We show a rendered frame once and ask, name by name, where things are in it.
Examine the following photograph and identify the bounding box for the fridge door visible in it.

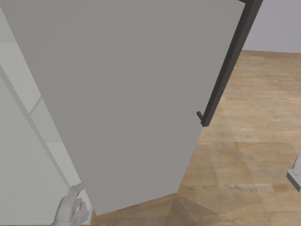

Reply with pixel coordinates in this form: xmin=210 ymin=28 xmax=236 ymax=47
xmin=0 ymin=0 xmax=246 ymax=216

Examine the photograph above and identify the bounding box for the handle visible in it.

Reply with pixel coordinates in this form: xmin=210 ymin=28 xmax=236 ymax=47
xmin=197 ymin=0 xmax=263 ymax=127

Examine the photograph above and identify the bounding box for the robot right hand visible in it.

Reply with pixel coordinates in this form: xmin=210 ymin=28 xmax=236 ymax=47
xmin=286 ymin=153 xmax=301 ymax=193

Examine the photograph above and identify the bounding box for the robot left hand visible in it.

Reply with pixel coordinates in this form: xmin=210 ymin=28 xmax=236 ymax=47
xmin=54 ymin=182 xmax=89 ymax=226

